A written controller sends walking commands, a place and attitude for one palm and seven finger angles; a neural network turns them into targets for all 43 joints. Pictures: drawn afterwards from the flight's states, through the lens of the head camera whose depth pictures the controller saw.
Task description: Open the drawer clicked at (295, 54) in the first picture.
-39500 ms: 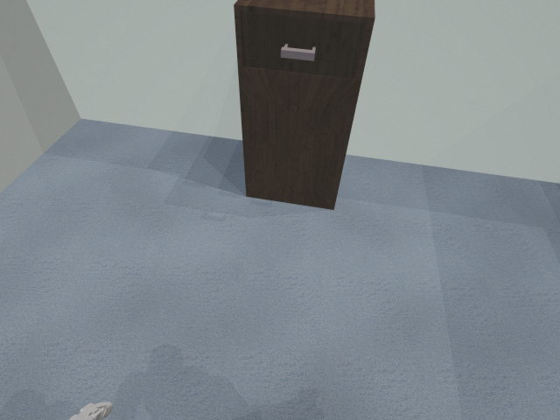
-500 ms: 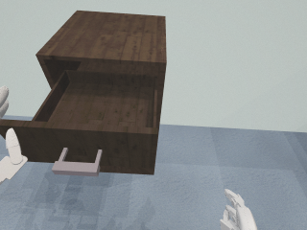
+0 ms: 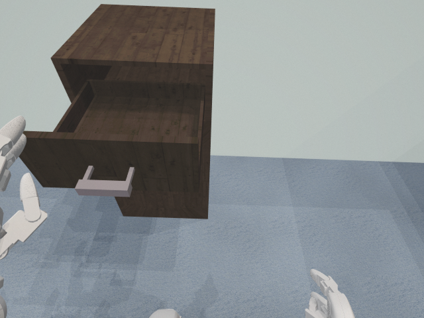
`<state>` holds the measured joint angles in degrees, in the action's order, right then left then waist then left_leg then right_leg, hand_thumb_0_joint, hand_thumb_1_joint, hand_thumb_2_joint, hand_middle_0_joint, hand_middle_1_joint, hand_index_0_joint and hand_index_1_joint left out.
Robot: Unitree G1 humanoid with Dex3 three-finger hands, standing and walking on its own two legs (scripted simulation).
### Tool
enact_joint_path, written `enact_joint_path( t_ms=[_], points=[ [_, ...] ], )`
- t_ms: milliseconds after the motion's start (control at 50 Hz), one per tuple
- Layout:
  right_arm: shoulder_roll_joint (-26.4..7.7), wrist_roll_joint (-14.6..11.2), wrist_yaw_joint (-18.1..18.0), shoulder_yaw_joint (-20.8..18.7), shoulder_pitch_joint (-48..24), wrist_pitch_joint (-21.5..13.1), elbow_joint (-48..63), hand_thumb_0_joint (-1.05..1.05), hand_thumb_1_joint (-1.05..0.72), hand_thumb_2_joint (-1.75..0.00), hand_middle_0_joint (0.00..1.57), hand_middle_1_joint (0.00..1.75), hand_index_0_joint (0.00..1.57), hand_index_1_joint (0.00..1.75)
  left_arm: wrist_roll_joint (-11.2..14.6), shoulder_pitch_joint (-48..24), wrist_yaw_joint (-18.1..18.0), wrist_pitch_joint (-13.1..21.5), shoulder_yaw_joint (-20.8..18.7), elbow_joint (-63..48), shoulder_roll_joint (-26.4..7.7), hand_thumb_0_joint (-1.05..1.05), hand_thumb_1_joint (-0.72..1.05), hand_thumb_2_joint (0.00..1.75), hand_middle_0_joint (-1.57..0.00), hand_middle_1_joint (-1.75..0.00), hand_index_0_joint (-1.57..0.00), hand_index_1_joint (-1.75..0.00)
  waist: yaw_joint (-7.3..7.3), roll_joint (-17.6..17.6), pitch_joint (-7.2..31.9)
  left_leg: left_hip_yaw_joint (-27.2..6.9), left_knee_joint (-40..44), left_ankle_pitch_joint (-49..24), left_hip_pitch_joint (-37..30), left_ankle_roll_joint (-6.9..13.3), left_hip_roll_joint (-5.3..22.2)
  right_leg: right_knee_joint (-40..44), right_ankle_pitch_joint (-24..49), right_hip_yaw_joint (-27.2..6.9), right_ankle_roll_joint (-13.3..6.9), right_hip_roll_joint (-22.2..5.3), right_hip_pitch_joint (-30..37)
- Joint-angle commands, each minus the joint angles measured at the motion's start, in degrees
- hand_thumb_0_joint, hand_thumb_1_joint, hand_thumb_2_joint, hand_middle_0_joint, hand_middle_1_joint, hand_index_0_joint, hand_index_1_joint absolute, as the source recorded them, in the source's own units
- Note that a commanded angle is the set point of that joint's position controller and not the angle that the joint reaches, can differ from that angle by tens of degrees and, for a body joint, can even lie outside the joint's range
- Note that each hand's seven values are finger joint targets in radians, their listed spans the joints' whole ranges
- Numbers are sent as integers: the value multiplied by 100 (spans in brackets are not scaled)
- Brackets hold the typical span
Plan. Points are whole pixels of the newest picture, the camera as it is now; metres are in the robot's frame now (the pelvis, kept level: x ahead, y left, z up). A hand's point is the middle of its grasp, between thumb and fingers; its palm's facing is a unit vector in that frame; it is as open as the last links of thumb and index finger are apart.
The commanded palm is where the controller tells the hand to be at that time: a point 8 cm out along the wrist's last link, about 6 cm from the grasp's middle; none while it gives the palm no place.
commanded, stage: step back with the hand held close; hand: left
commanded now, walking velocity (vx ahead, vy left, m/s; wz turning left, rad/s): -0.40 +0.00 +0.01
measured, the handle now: (107, 179) +0.40 +0.26 +0.01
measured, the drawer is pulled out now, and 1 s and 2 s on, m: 0.30 0.30 0.30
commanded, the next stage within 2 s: stop stepping back and stand still in 0.10 s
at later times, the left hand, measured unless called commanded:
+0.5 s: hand out of the picture +0.06 +0.22 +0.20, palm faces +0.45 -0.80 -0.40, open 7.4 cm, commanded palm +0.00 +0.26 +0.20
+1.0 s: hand out of the picture +0.03 +0.21 +0.19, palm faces +0.44 -0.81 -0.38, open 7.4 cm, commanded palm -0.04 +0.26 +0.20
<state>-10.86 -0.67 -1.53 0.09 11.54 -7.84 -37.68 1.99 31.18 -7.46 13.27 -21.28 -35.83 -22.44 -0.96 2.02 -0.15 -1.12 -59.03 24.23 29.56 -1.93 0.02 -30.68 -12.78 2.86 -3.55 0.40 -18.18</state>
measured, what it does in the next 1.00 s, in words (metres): walks backwards: left foot, then right foot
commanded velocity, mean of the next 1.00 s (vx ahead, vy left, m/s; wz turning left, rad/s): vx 0.06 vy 0.01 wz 0.00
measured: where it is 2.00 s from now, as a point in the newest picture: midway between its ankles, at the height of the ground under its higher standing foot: outside the picture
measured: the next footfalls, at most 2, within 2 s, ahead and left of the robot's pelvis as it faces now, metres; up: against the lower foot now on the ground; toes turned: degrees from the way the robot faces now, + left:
left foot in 0.18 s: -0.04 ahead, +0.15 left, +0.00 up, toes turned +4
right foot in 0.40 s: -0.04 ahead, -0.10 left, +0.00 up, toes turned -2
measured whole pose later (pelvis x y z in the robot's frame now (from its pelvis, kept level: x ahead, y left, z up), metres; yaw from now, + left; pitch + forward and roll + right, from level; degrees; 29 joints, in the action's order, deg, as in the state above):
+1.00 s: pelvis -0.16 -0.03 +0.00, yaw +2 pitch +0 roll -1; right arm -11.8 -0.3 -2.9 0.3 13.6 -5.6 -37.7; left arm 1.4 32.1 -8.6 11.3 -20.8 -34.7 -20.9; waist -0.8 1.2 2.8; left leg 1.9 -36.4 21.0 17.1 1.6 1.3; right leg -29.0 -13.2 5.5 -3.0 1.3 -16.0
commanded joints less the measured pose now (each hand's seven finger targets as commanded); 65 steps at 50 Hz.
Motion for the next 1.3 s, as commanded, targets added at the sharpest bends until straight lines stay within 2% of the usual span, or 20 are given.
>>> enact_joint_path(
  t_ms=[0, 120, 200, 240, 300, 360, 420, 460, 580, 640, 700, 780, 900, 1000, 1020, 1060, 1120, 1200, 1240, 1280],
  points=[
    [-396, 16, -150, -118, -767, -84, 1208, 0, -90, -90, 20, 30, 20, 30, 0, 450, -96, 355, -933, -639, -902, 0, 90, 90, -20, -30, -20, -30, 46, 631, 686, 170, 347, 150, -443, -35, 96, 1258, 1432, -1145, -422, -1480, 130],
    [-748, 88, -234, -227, -245, -63, 1162, 0, -90, -90, 20, 30, 20, 30, -16, 268, -150, 386, -750, -1240, -931, 0, 90, 90, -20, -30, -20, -30, -68, 324, 880, 489, 3782, -546, -1454, 286, 104, 1071, 977, -1181, 33, -1171, 625],
    [-972, 74, -172, -499, -251, -242, 1338, 0, -90, -90, 20, 30, 20, 30, 43, 243, -200, 506, -900, -1770, -1099, 0, 90, 90, -20, -30, -20, -30, 36, -1714, 1049, -870, 4067, -3254, -1723, 917, 2052, -1688, -1151, -268, 457, -8, -347],
    [-760, 106, -158, -417, -237, -346, 1286, 0, -90, -90, 20, 30, 20, 30, 10, 406, -239, 411, -1040, -1864, -1070, 0, 90, 90, -20, -30, -20, -30, -10, -1778, 714, -732, 4144, -2066, -916, 1062, 1856, -2729, -1527, -372, 461, 1, -432],
    [-802, -48, -120, -357, -227, -441, 1149, 0, -90, -90, 20, 30, 20, 30, 37, 208, -275, 221, -806, -1767, -859, 0, 90, 90, -20, -30, -20, -30, 10, -1371, 343, -280, 3624, -2283, -1318, 779, 1438, -901, -1091, -74, 520, -99, -167],
    [-840, -60, -151, -239, -378, -355, 1006, 0, -90, -90, 20, 30, 20, 30, -43, -115, -242, 176, -772, -944, -876, 0, 90, 90, -20, -30, -20, -30, -33, -584, -29, -164, 3362, 321, -215, 541, 974, 712, -194, -134, 491, -264, 1108],
    [-814, -57, -191, -345, -380, -203, 889, 0, -90, -90, 20, 30, 20, 30, 1, -540, -210, 108, -785, -735, -1018, 0, 90, 90, -20, -30, -20, -30, -72, 957, 114, 181, 715, 181, -805, 256, -57, 2407, -2266, -2448, -315, -1753, -463],
    [-825, -7, -171, -350, -462, -145, 884, 0, -90, -90, 20, 30, 20, 30, -1, -374, -123, 122, -700, -759, -913, 0, 90, 90, -20, -30, -20, -30, -47, 769, 201, 36, -51, -166, -727, 257, -3, 2322, -2002, -2228, -390, -1743, -537],
    [-664, 92, -305, -123, -444, -177, 1065, 0, -90, -90, 20, 30, 20, 30, -61, 267, -238, 89, -532, -1101, -810, 0, 90, 90, -20, -30, -20, -30, -64, 215, 414, 509, 3627, -167, -1793, 458, 49, 1775, -2086, -1060, -105, -1104, -204],
    [-909, 165, -286, -211, -358, -257, 1280, 0, -90, -90, 20, 30, 20, 30, -132, 10, -312, 237, -539, -1615, -924, 0, 90, 90, -20, -30, -20, -30, 21, -1879, 238, -1590, 4949, 889, -1442, 1045, 1539, -690, -1155, -169, 298, 1, -277],
    [-746, 91, -246, -213, -367, -290, 1125, 0, -90, -90, 20, 30, 20, 30, -102, 201, -298, 122, -777, -1551, -1136, 0, 90, 90, -20, -30, -20, -30, -36, -1488, 263, -1204, 4731, 427, -1084, 1079, 1551, -1667, -1211, -118, 380, -78, -340],
    [-921, 7, -256, -182, -407, -322, 1014, 0, -90, -90, 20, 30, 20, 30, -87, 28, -258, 61, -615, -1048, -891, 0, 90, 90, -20, -30, -20, -30, 9, -899, -139, -437, 3801, -514, -522, 793, 1087, 444, -362, 85, 378, -97, 780],
    [-825, -3, -220, -322, -375, -123, 946, 0, -90, -90, 20, 30, 20, 30, -31, -329, -187, 112, -598, -835, -907, 0, 90, 90, -20, -30, -20, -30, -20, 613, 113, 216, 1429, 54, -659, 348, 144, 2147, -1949, -2381, -548, -1761, 125],
    [-795, 143, -298, -149, -363, -191, 1135, 0, -90, -90, 20, 30, 20, 30, -40, 130, -246, 222, -585, -1463, -886, 0, 90, 90, -20, -30, -20, -30, -26, -897, 391, -421, 4142, -781, -1661, 531, 668, 479, -423, -663, 93, -593, 264],
    [-1527, 213, 243, -521, 102, -275, -545, 0, -90, -90, 20, 30, 20, 30, -630, -397, 551, -871, 1626, 3760, 575, 0, 90, 90, -20, -30, -20, -30, -419, -1355, -126, -1313, 3320, -2139, -1286, 822, 1124, -1226, 263, -107, 417, -363, -998],
    [-1197, 188, 175, -434, 370, 246, -189, 0, -90, -90, 20, 30, 20, 30, -532, -501, 695, -1448, 1468, 3715, 478, 0, 90, 90, -20, -30, -20, -30, -310, -1327, 150, -1568, 3699, -2474, -1241, 1134, 1532, -2118, -1596, -384, 434, -137, -1143],
    [-1130, 315, 79, -306, 318, 368, -97, 0, -90, -90, 20, 30, 20, 30, -469, -1028, 678, -1386, 1665, 4384, 532, 0, 90, 90, -20, -30, -20, -30, -60, 219, 478, -1339, 2982, -4725, -1863, 1210, 1368, -1700, -1522, -477, 452, -129, -966],
    [-815, 155, 104, -202, 141, 560, -281, 0, -90, -90, 20, 30, 20, 30, -413, -937, 642, -1346, 1674, 6102, -180, 0, 90, 90, -20, -30, -20, -30, 138, 383, 498, 19, 2412, -1437, -858, 254, -37, 317, 2285, -1662, -7, -1093, 988],
    [-698, 163, 169, -162, 440, 708, -548, 0, -90, -90, 20, 30, 20, 30, -332, -1524, 713, -1399, 1815, 6651, -297, 0, 90, 90, -20, -30, -20, -30, -160, -652, -333, -77, 3040, -721, -1341, 294, 8, 631, -151, -1371, -23, -926, -324],
    [-802, 181, 121, -161, 281, 768, -746, 0, -90, -90, 20, 30, 20, 30, -307, -1559, 685, -1379, 1873, 7252, -67, 0, 90, 90, -20, -30, -20, -30, 13, -64, -402, -383, 3266, -1282, -1152, 376, 281, 583, -182, -1063, 153, -388, 23]
  ],
)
